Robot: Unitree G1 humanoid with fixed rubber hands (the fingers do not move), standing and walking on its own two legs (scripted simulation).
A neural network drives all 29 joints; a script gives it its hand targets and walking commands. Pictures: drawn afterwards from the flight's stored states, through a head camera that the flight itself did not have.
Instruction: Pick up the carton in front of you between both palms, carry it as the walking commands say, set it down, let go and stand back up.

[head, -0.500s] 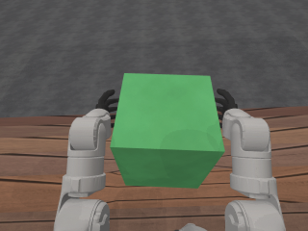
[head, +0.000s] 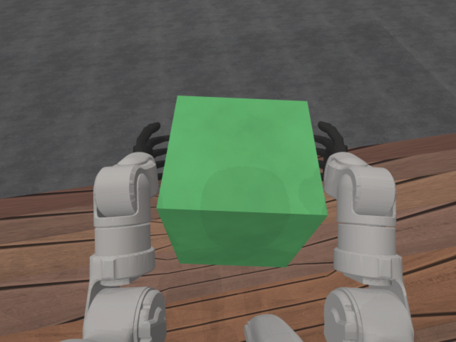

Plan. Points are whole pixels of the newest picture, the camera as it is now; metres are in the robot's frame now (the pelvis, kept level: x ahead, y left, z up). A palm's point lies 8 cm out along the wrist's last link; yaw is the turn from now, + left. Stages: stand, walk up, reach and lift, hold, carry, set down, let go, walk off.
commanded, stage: carry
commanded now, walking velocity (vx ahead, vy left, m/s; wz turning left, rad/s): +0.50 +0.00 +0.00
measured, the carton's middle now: (237, 190) +0.36 -0.04 +0.04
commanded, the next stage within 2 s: none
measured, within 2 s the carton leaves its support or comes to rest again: neither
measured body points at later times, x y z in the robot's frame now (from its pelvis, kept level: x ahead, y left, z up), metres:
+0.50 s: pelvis +0.34 -0.05 -0.21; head +0.37 -0.05 +0.24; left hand +0.69 +0.13 -0.12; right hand +0.72 -0.17 -0.12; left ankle +0.43 +0.10 -0.85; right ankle +0.25 -0.08 -0.88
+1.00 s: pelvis +0.72 -0.04 -0.42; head +0.75 -0.04 +0.03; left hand +1.08 +0.08 -0.34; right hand +1.07 -0.22 -0.33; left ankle +0.57 +0.02 -1.05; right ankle +0.90 -0.15 -1.11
